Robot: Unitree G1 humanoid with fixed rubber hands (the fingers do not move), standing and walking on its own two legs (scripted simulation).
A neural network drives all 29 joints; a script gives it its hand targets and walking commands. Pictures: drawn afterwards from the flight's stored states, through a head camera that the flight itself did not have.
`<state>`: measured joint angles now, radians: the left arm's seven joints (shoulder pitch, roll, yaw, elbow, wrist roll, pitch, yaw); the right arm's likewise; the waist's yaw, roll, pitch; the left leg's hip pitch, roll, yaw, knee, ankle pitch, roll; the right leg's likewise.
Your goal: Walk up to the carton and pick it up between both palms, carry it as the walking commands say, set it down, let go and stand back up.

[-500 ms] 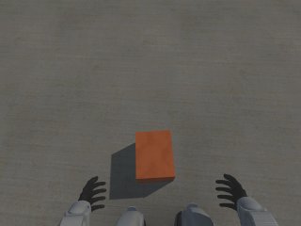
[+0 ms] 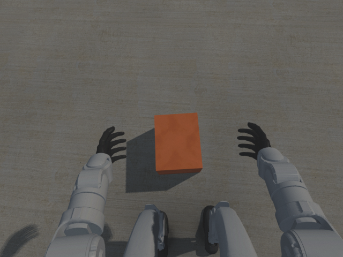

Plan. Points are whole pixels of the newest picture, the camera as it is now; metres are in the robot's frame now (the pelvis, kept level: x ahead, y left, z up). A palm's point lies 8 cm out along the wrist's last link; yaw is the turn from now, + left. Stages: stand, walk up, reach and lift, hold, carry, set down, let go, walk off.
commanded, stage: reach and lift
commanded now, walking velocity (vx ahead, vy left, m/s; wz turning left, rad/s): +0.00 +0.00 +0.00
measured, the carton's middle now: (177, 144) +0.51 +0.03 -0.60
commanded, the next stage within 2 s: none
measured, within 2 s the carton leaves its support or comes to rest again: neither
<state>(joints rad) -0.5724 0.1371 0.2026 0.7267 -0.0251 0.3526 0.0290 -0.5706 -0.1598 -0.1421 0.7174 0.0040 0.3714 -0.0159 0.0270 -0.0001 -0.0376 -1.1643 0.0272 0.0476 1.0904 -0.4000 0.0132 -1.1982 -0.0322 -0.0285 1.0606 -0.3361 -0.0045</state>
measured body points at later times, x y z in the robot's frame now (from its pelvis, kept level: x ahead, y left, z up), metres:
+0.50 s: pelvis +0.00 -0.01 -0.03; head +0.29 +0.00 +0.31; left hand +0.50 +0.21 -0.13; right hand +0.52 -0.17 -0.14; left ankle +0.05 +0.11 -0.64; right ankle +0.08 -0.12 -0.64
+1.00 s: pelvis -0.01 -0.01 -0.11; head +0.32 +0.00 +0.19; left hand +0.49 +0.22 -0.26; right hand +0.52 -0.18 -0.26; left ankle +0.05 +0.11 -0.64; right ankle +0.08 -0.13 -0.64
